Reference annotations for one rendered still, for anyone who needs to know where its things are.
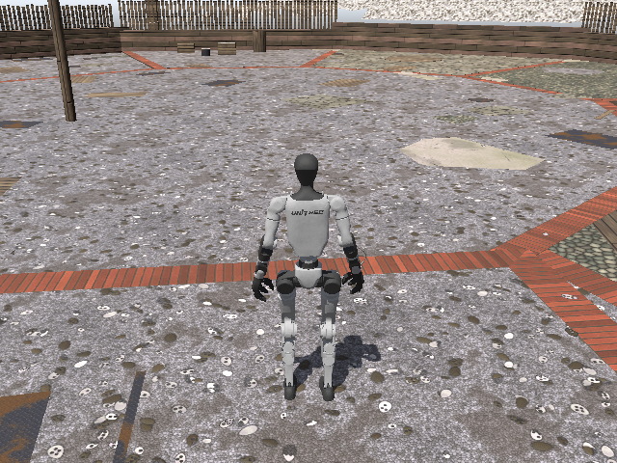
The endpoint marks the right robot forearm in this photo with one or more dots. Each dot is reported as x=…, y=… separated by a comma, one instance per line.
x=353, y=257

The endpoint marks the left robot forearm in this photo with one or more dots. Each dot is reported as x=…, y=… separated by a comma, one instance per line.
x=262, y=260

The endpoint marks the right robot upper arm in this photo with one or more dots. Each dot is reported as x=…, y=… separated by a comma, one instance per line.
x=338, y=205

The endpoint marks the robot right hand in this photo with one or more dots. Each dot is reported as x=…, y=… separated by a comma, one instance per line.
x=357, y=278

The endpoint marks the robot left hand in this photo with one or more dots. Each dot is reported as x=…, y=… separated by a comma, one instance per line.
x=257, y=287

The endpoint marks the humanoid robot head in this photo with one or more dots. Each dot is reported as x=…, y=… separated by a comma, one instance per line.
x=306, y=167

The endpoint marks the right robot shin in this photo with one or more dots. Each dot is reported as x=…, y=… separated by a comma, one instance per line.
x=328, y=358

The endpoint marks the left robot upper arm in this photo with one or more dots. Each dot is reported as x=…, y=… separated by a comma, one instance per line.
x=276, y=206

